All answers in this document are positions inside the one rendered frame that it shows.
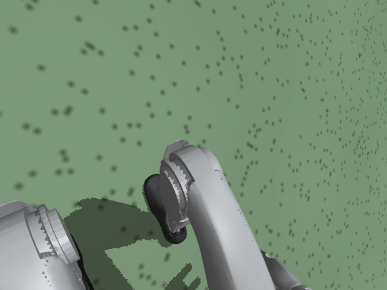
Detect right robot foot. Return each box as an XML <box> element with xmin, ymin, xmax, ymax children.
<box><xmin>144</xmin><ymin>174</ymin><xmax>187</xmax><ymax>244</ymax></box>

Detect left robot foot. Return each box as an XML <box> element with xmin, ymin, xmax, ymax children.
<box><xmin>70</xmin><ymin>233</ymin><xmax>94</xmax><ymax>290</ymax></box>

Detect right robot hand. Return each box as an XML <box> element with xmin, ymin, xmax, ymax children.
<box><xmin>261</xmin><ymin>250</ymin><xmax>301</xmax><ymax>290</ymax></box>

